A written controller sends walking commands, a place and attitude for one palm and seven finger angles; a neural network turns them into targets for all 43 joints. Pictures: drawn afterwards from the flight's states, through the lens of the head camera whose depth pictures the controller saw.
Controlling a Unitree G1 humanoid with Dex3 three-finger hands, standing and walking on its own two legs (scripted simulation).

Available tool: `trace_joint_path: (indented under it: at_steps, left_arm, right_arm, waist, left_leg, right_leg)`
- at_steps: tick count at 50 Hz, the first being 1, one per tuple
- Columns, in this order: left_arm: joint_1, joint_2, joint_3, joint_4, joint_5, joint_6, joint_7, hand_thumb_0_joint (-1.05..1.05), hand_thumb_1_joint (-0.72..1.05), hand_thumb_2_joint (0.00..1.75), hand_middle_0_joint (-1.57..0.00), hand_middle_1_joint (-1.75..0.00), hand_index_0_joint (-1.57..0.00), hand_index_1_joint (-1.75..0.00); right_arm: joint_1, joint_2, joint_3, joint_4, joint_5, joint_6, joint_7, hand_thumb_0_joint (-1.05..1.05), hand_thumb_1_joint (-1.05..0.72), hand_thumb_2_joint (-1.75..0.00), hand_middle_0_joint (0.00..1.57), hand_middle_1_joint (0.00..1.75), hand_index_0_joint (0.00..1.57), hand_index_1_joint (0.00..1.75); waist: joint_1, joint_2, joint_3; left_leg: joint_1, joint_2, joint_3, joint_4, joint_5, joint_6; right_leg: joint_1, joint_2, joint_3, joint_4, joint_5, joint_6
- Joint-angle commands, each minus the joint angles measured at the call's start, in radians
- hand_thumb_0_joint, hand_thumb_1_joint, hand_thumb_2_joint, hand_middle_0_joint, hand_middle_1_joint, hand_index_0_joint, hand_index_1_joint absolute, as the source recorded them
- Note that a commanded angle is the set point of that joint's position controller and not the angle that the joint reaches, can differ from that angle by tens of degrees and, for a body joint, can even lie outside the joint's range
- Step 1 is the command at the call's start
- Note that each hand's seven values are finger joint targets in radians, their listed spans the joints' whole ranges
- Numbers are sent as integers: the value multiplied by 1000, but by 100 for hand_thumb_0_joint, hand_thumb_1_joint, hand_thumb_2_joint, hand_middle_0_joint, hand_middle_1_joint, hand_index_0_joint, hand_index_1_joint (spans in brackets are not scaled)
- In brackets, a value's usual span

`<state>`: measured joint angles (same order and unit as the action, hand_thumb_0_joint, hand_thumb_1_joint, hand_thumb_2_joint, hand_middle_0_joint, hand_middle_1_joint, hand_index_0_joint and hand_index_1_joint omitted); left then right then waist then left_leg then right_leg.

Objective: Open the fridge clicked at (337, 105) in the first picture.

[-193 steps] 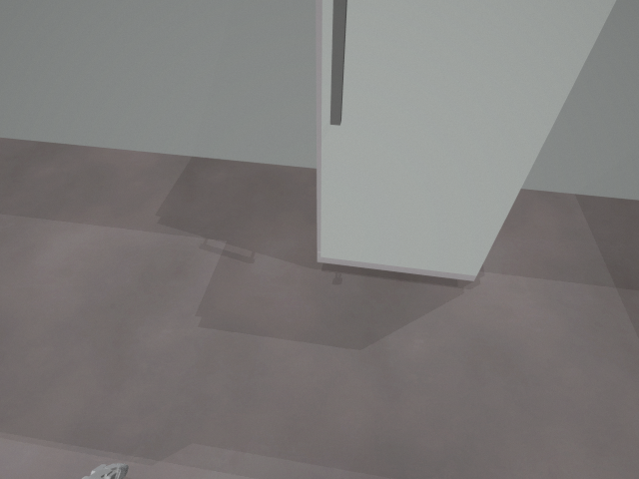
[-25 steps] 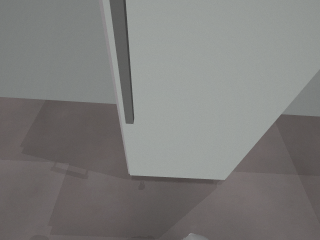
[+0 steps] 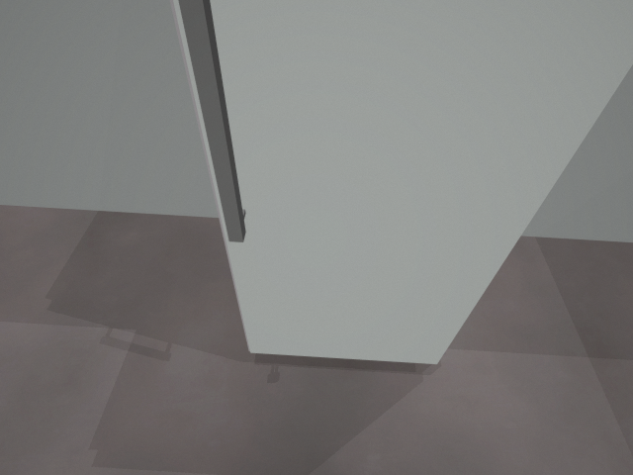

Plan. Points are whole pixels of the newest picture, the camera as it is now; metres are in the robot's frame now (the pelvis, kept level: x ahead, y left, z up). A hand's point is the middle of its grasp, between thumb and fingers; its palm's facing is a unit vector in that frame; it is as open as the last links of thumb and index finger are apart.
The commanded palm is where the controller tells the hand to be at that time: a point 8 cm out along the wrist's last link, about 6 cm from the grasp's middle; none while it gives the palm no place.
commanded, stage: come to a stop and stand still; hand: left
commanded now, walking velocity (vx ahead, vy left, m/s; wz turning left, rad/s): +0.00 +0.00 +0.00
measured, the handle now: (219, 108) +0.54 +0.18 +0.19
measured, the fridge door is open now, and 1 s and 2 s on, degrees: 0 0 0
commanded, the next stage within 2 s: look again from close up in 0.74 s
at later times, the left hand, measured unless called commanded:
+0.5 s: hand out of the picture -0.04 +0.18 -0.17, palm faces +0.03 -0.98 -0.19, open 7.4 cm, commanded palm none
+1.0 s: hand out of the picture +0.01 +0.19 -0.16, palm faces +0.02 -0.98 -0.20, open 7.4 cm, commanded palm none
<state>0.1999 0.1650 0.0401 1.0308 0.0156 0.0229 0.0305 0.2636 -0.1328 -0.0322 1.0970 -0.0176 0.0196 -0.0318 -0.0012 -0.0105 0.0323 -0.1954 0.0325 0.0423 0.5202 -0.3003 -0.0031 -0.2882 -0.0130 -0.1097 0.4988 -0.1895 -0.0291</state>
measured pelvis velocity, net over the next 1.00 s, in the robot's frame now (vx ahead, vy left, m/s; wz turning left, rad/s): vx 0.00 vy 0.01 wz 0.00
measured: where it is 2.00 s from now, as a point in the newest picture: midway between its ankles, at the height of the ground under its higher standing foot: outside the picture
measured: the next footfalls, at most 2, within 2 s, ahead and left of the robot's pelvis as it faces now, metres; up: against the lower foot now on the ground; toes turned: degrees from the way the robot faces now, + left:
none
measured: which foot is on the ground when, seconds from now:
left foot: down 0.00-1.00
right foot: down 0.00-1.00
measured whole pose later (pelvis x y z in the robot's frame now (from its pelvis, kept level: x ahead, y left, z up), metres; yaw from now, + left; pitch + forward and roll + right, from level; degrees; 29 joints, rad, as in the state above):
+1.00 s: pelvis +0.00 +0.01 +0.01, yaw +0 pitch -2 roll +1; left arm 0.28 0.15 0.00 1.10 0.02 -0.02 0.02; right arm 0.32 -0.17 0.01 1.10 -0.02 -0.03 -0.03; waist 0.00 0.01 0.03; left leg -0.13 -0.02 0.06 0.42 -0.26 0.02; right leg -0.24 -0.05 -0.09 0.45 -0.17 -0.01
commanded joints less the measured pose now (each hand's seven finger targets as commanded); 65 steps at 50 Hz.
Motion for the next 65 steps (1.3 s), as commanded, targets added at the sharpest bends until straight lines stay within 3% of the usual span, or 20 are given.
trace_joint_path:
  at_steps: [1, 4, 8, 11, 14, 15, 16, 17, 18, 19, 21, 23, 26, 28, 31, 42, 58, 65]
  left_arm:
    - [59, 78, 9, 5, -1, -14, -3, 0, 90, 90, -20, -30, -20, -30]
    - [92, 81, 3, 39, -2, -20, -5, 0, 90, 90, -20, -30, -20, -30]
    - [114, 75, -3, 60, 0, -27, -3, 0, 90, 90, -20, -30, -20, -30]
    - [125, 73, -4, 68, -1, -29, -1, 0, 90, 90, -20, -30, -20, -30]
    - [147, 63, -5, 77, -1, -33, 1, 0, 90, 90, -20, -30, -20, -30]
    - [229, 82, -27, 95, 12, -52, 41, 0, 90, 90, -20, -30, -20, -30]
    - [206, 125, -19, 68, 6, -62, 32, 0, 90, 90, -20, -30, -20, -30]
    - [171, 140, -14, 51, 6, -74, 25, 0, 90, 90, -20, -30, -20, -30]
    - [149, 124, -14, 42, 6, -74, 20, 0, 90, 90, -20, -30, -20, -30]
    - [139, 96, -20, 44, 5, -70, 15, 0, 90, 90, -20, -30, -20, -30]
    - [154, 65, -28, 45, 2, -60, 8, 0, 90, 90, -20, -30, -20, -30]
    - [169, 59, -31, 51, 1, -60, 4, 0, 90, 90, -20, -30, -20, -30]
    - [178, 55, -31, 50, 0, -54, 4, 0, 90, 90, -20, -30, -20, -30]
    - [178, 61, -29, 43, 1, -55, 4, 0, 90, 90, -20, -30, -20, -30]
    - [172, 62, -28, 36, -1, -55, 4, 0, 90, 90, -20, -30, -20, -30]
    - [131, 95, -20, 26, -4, -60, 2, 0, 90, 90, -20, -30, -20, -30]
    - [122, 97, -23, 50, -4, -60, 4, 0, 90, 90, -20, -30, -20, -30]
    - [126, 90, -23, 52, -4, -58, 4, 0, 90, 90, -20, -30, -20, -30]
  right_arm:
    - [-10, -104, -2, -36, 0, -30, -1, 0, -90, -90, 20, 30, 20, 30]
    - [27, -94, -1, -19, 1, -28, 0, 0, -90, -90, 20, 30, 20, 30]
    - [85, -74, 1, 2, 2, -21, 1, 0, -90, -90, 20, 30, 20, 30]
    - [127, -67, 5, 14, 0, -16, 1, 0, -90, -90, 20, 30, 20, 30]
    - [136, -61, 8, 18, 2, -22, 0, 0, -90, -90, 20, 30, 20, 30]
    - [28, -113, 11, -48, 1, -43, 16, 0, -90, -90, 20, 30, 20, 30]
    - [88, -51, 16, -72, 3, -35, 16, 0, -90, -90, 20, 30, 20, 30]
    - [129, -42, 24, -66, -5, -38, 21, 0, -90, -90, 20, 30, 20, 30]
    - [161, -42, 23, -70, 0, -44, 19, 0, -90, -90, 20, 30, 20, 30]
    - [167, -51, 23, -67, -1, -48, 16, 0, -90, -90, 20, 30, 20, 30]
    - [157, -64, 25, -79, 0, -51, 10, 0, -90, -90, 20, 30, 20, 30]
    - [143, -83, 28, -91, 1, -57, 8, 0, -90, -90, 20, 30, 20, 30]
    - [142, -100, 25, -91, 1, -57, 7, 0, -90, -90, 20, 30, 20, 30]
    - [139, -101, 26, -88, -1, -58, 8, 0, -90, -90, 20, 30, 20, 30]
    - [143, -105, 28, -79, -1, -57, 8, 0, -90, -90, 20, 30, 20, 30]
    - [123, -113, 29, -45, 1, -63, 7, 0, -90, -90, 20, 30, 20, 30]
    - [94, -114, 30, -8, 3, -57, 3, 0, -90, -90, 20, 30, 20, 30]
    - [90, -103, 30, -1, 3, -53, 2, 0, -90, -90, 20, 30, 20, 30]
  waist:
    - [44, 146, 31]
    - [38, 92, 40]
    - [16, -9, 61]
    - [1, -27, 79]
    - [3, -12, 55]
    - [38, 57, 94]
    - [-7, 50, -39]
    - [-24, 43, -93]
    - [-38, 25, -94]
    - [-37, 34, -41]
    - [-16, 56, 48]
    - [0, 34, 68]
    - [7, 21, 101]
    - [12, 32, 104]
    - [8, -11, 102]
    - [6, -1, 45]
    - [5, 23, 37]
    - [6, 5, 54]
  left_leg:
    - [-177, 137, -152, -297, -60, 42]
    - [-163, 101, -120, -297, -118, 31]
    - [-103, 66, -76, -247, -83, 28]
    - [-85, 51, -57, -225, -82, 27]
    - [-73, 55, -58, -226, -61, 29]
    - [-127, 69, 11, -48, 2, -7]
    - [-66, 8, -25, -17, -59, -2]
    - [-10, 3, -13, -8, -18, 1]
    - [18, 12, -30, -46, -3, 8]
    - [2, 27, -51, -74, 25, 18]
    - [-116, 60, -104, -156, -6, 37]
    - [-165, 68, -123, -192, -15, 42]
    - [-199, 61, -131, -235, -102, 44]
    - [-200, 59, -128, -243, -86, 44]
    - [-176, 53, -120, -240, -72, 43]
    - [-85, 56, -92, -216, 77, 35]
    - [-40, 64, -72, -211, 122, 24]
    - [-42, 63, -70, -218, 98, 22]
  right_leg:
    - [163, -69, 91, -90, 5, 31]
    - [166, -83, 114, -142, -26, 27]
    - [87, -103, 156, -224, -145, 23]
    - [32, -105, 175, -251, -220, 21]
    - [43, -104, 170, -240, -182, 20]
    - [61, -142, 164, -155, 56, 24]
    - [42, -181, 245, -188, -158, -27]
    - [29, -203, 239, -187, -162, -56]
    - [-13, -188, 210, -170, -215, -58]
    - [-54, -153, 179, -146, -218, -44]
    - [-20, -104, 140, -113, -187, -20]
    - [36, -94, 125, -91, -121, -14]
    - [54, -92, 128, -92, -125, -11]
    - [69, -95, 123, -89, -95, -10]
    - [64, -98, 131, -101, -94, -9]
    - [113, -115, 130, -114, 2, -14]
    - [140, -120, 133, -134, 71, -16]
    - [129, -117, 140, -148, 35, -15]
